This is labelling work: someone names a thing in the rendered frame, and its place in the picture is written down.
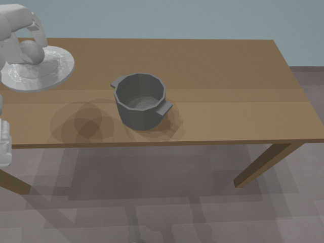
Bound table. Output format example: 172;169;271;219
0;37;324;195

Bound left robot forearm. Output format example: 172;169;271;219
0;13;11;115

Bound lid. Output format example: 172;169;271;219
1;46;75;93

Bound left robot hand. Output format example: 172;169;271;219
0;4;48;65

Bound pot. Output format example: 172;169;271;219
110;72;173;131

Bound knob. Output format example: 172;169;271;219
19;40;45;65

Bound left robot upper arm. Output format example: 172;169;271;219
0;118;12;169

